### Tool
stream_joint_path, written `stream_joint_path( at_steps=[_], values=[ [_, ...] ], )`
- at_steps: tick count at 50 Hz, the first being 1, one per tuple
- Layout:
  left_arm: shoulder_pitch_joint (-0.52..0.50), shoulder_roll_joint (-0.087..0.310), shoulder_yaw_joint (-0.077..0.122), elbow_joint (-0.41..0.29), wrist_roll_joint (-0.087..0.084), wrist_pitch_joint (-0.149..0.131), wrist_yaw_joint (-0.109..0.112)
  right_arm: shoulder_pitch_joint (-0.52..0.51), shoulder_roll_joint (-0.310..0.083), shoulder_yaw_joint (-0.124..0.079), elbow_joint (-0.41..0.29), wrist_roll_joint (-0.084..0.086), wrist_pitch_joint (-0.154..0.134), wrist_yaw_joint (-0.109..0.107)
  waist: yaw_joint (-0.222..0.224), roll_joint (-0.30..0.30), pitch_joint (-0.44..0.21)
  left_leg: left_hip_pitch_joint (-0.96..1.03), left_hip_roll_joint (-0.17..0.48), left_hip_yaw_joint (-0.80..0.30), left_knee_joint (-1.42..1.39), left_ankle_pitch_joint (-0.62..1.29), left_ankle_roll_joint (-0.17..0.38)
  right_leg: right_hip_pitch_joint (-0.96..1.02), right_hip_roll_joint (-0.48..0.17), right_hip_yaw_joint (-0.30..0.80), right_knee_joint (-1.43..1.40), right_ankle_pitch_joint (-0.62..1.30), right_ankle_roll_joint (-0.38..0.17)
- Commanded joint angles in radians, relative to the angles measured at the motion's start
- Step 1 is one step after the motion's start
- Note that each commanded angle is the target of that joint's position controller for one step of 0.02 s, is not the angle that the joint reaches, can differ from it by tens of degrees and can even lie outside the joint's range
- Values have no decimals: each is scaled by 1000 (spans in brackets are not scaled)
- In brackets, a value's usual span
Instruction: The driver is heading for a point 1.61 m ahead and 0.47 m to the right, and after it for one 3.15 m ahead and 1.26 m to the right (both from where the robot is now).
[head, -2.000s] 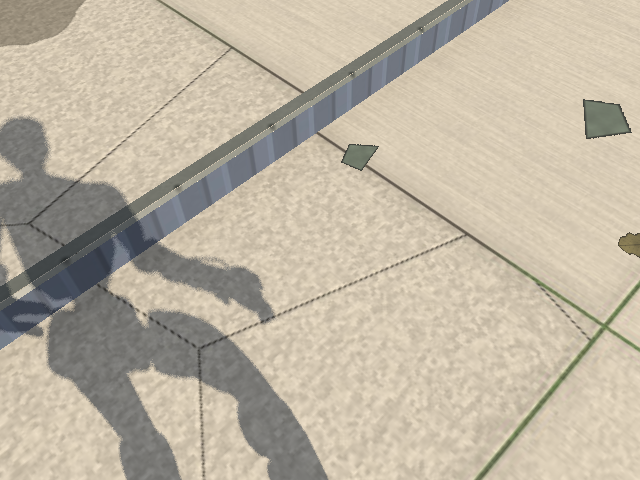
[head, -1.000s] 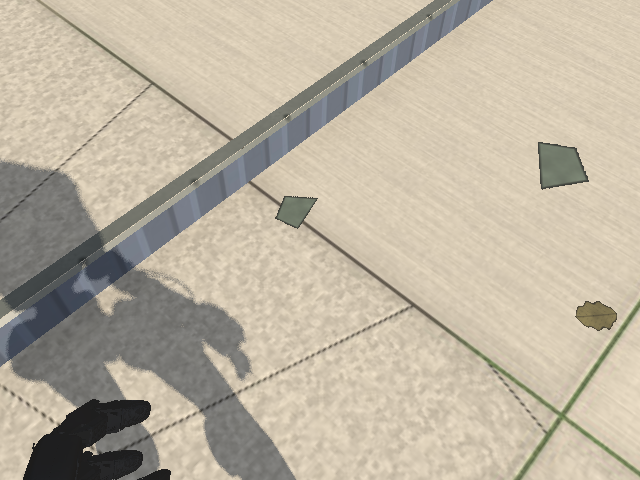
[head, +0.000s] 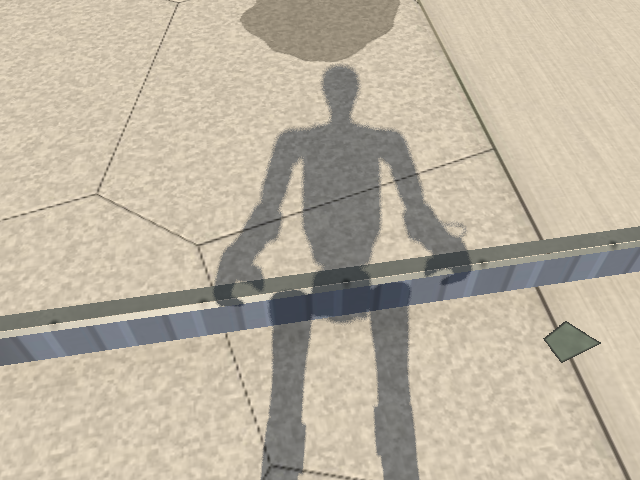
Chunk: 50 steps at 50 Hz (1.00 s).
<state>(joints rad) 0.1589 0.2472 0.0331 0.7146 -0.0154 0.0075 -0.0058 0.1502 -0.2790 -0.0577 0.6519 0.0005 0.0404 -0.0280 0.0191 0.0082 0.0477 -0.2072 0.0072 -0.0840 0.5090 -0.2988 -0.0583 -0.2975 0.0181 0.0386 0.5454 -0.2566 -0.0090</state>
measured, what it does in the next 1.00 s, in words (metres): walks ahead, turning right: right foot, then left foot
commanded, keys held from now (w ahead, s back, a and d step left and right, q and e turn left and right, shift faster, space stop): e+shift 0.50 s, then shift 0.04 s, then w+shift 0.42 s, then w+q+shift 0.04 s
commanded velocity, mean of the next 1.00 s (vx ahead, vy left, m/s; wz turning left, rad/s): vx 0.26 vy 0.00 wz -0.53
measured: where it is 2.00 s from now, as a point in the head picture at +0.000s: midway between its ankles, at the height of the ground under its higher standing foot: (492, 307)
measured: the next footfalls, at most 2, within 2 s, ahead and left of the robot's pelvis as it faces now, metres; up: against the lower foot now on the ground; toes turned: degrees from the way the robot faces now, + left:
right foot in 0.32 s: +0.02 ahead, -0.14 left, +0.00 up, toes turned -17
left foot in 0.84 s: +0.16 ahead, +0.03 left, +0.00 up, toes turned -35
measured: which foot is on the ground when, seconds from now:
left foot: down 0.00-0.32, up 0.34-0.82, down 0.84-1.00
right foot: down 0.00-0.06, up 0.08-0.30, down 0.32-0.84, up 0.86-1.00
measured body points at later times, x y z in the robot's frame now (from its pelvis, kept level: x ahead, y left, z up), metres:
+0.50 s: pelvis -0.02 -0.05 +0.00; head +0.02 -0.09 +0.45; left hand +0.22 +0.18 -0.07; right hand +0.06 -0.38 -0.10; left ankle +0.05 +0.11 -0.65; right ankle -0.02 -0.12 -0.73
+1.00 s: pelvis +0.12 -0.08 +0.01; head +0.15 -0.06 +0.46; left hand +0.41 +0.04 -0.09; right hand -0.02 -0.32 -0.10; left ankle +0.13 +0.05 -0.73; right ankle +0.06 -0.19 -0.66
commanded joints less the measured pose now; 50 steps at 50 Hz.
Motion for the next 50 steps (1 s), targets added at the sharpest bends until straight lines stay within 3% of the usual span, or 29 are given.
stream_joint_path(
  at_steps=[1,3,5,6,7,9,12,14,15,16,17,18,19,21,23,27,28,29,31,38,39,41,42,43,44,45,46,48,50],
  values=[
    [-43,192,59,-104,-10,-20,-1,59,-185,-61,-46,-8,-13,-17,-7,-12,-159,118,50,11,15,233,70,-17,-109,194,-51,310,-96],
    [-79,164,56,-113,-17,-24,-6,88,-166,-68,-41,-18,-5,-21,-42,124,-123,142,144,-80,-63,253,150,-174,-7,68,97,109,-31],
    [-63,149,61,-123,-12,-8,-9,53,-158,-66,-63,-25,-11,-33,-44,250,-105,146,350,-233,-133,413,271,-295,6,-22,347,-249,11],
    [-71,162,72,-134,-8,1,-12,42,-146,-59,-75,-27,-23,-38,-46,211,-86,131,405,-244,-140,526,307,-340,-37,-6,494,-346,26],
    [-57,158,77,-135,-12,14,-14,9,-143,-58,-78,-20,-32,-40,-21,160,-73,121,396,-195,-134,553,296,-353,-69,3,532,-342,37],
    [-49,132,67,-141,-10,32,-21,-47,-172,-71,-74,0,-43,-38,-7,145,-61,85,330,-58,-126,523,236,-301,-107,-22,455,-236,52],
    [-35,138,69,-158,-16,44,-41,-49,-189,-82,-70,2,-35,-30,-20,162,-92,43,286,77,-87,485,201,-148,-75,-111,300,-148,45],
    [30,151,85,-148,-19,54,-43,-42,-182,-83,-65,21,-36,-19,7,134,-121,25,284,135,13,415,165,-25,-29,-165,131,-37,18],
    [88,175,103,-131,-16,58,-32,-4,-153,-77,-53,26,-41,-10,22,72,-144,-28,250,188,141,340,124,94,11,-152,40,19,-12],
    [142,260,132,-136,-12,53,-14,37,-118,-68,-52,9,-46,-1,38,-132,-128,-242,164,246,399,70,41,264,-64,57,-71,347,-89],
    [128,408,149,-186,19,29,-8,-32,-51,-40,-138,-36,-51,-5,6,-402,-153,-566,-21,162,687,-435,-36,341,-354,611,-159,601,-318],
    [171,360,131,-189,43,0,-24,-87,-116,-52,-132,-24,-55,-10,77,-233,-258,-557,-19,-13,829,-452,-31,333,-407,619,-175,659,-390],
    [140,344,126,-178,47,-19,-21,-103,-122,-51,-140,-3,-59,-17,53,-195,-228,-571,-16,-45,827,-357,-9,284,-370,585,-198,440,-360],
    [22,272,104,-184,-3,-12,6,-100,-151,-63,-109,-16,-58,-35,-1,-96,-124,-562,26,-56,700,-167,11,194,-262,457,-201,235,-237],
    [-27,259,94,-202,0,5,29,-84,-139,-63,-91,-21,-55,-25,-32,-103,-130,-449,-8,-44,644,-65,4,102,-195,387,-205,257,-202],
    [-3,243,88,-200,-1,20,56,-59,-91,-43,-52,-9,-55,-10,-22,-99,-163,-408,-46,-32,481,21,-29,132,-157,352,-181,252,-186],
    [19,231,84,-192,-4,21,58,-52,-89,-39,-45,-6,-56,-5,-13,-101,-188,-387,-39,-25,431,50,-30,132,-143,356,-205,40,-184],
    [37,231,81,-187,-8,17,54,-56,-91,-37,-46,0,-60,5,1,-134,-182,-373,-34,-13,383,64,-29,119,-142,387,-243,-187,-188],
    [59,240,76,-176,-3,3,42,-94,-104,-36,-61,10,-78,20,26,-196,-130,-375,-21,-2,307,54,-21,96,-172,458,-294,-362,-206],
    [85,225,54,-154,-3,-41,9,-108,-95,-24,-71,26,-154,42,42,-174,-17,-236,-2,52,84,3,45,28,-190,472,-290,-359,-222],
    [86,266,70,-140,63,-18,-21,-44,-92,-15,-33,-57,-105,59,17,-174,-43,-141,-41,123,55,-43,57,-23,-123,420,-283,-411,-195],
    [32,211,57,-158,51,-12,-28,90,-96,-18,-1,-50,-93,47,-78,-75,-29,106,-40,124,-35,-1,84,-203,-61,365,-160,-414,-152],
    [-23,153,41,-184,45,-22,-23,235,-148,-28,28,-54,-105,37,-152,57,-40,270,96,-56,-125,-163,116,-366,0,278,62,-373,-112],
    [-70,66,15,-226,34,-39,-17,336,-252,-44,38,-66,-114,31,-183,239,-65,360,328,-445,-303,-491,177,-531,117,121,383,-320,-68],
    [-72,98,15,-251,47,-50,-16,304,-299,-63,50,-64,-113,35,-140,168,-7,310,428,-733,-372,-624,277,-706,94,149,504,-226,-72],
    [-84,140,26,-232,55,-52,-19,263,-244,-54,48,-46,-114,38,-114,69,24,304,396,-646,-341,-580,274,-732,38,174,568,-122,-66],
    [-70,159,32,-210,64,-55,-31,239,-199,-40,50,-33,-119,41,-92,59,6,288,325,-505,-312,-482,237,-694,20,160,562,-60,-53],
    [-36,175,38,-176,75,-49,-55,222,-163,-22,60,-25,-130,37,-64,119,-18,220,227,-330,-346,-353,204,-582,-7,91,537,6,-18],
    [-86,158,28,-189,83,-41,-66,263,-138,-13,93,-15,-136,44,-71,135,17,153,183,-285,-398,-261,235,-539,-52,3,475,70,11]
  ],
)
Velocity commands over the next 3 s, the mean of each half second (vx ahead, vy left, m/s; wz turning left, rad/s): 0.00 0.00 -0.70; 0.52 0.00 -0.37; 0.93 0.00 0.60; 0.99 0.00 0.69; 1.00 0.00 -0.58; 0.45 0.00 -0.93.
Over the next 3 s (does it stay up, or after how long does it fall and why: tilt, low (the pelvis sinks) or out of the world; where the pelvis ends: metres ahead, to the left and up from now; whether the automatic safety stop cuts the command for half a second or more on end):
stays up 1.74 -0.43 0.10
